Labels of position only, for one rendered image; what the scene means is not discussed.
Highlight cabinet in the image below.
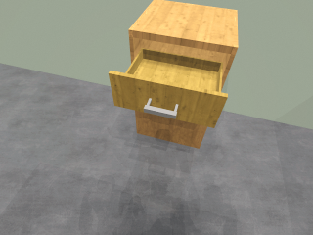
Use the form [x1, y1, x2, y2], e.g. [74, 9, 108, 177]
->
[128, 0, 239, 149]

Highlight drawer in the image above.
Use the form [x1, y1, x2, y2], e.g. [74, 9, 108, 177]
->
[109, 48, 228, 128]

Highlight handle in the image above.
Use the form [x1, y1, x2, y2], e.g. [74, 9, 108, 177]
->
[144, 98, 179, 119]

